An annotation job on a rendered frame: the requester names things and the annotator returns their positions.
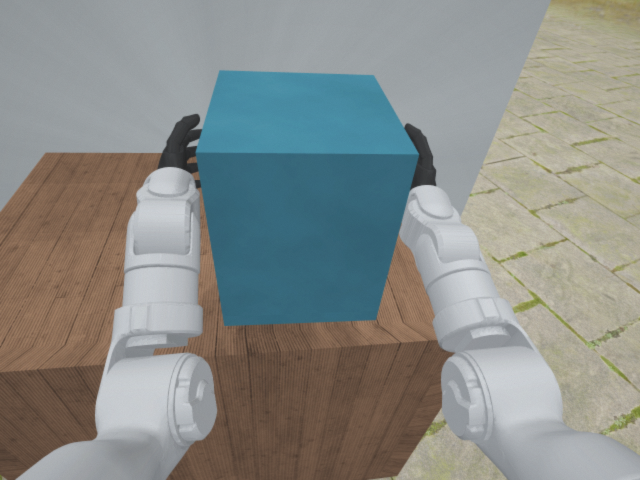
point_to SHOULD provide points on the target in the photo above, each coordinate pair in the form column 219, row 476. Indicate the robot left hand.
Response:
column 176, row 152

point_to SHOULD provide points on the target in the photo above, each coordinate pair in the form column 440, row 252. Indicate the robot left forearm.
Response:
column 162, row 263

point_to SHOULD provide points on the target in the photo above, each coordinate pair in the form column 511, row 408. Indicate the pedestal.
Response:
column 345, row 400

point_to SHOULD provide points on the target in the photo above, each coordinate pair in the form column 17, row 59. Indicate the robot right forearm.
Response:
column 469, row 313

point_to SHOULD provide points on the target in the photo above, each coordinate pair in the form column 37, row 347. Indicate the robot left upper arm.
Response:
column 150, row 410

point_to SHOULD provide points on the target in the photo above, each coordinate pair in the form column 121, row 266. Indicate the robot right hand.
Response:
column 425, row 172

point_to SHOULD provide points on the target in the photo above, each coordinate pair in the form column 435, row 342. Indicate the carton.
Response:
column 305, row 179

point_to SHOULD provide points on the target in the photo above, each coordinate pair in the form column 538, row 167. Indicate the robot right upper arm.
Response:
column 506, row 401

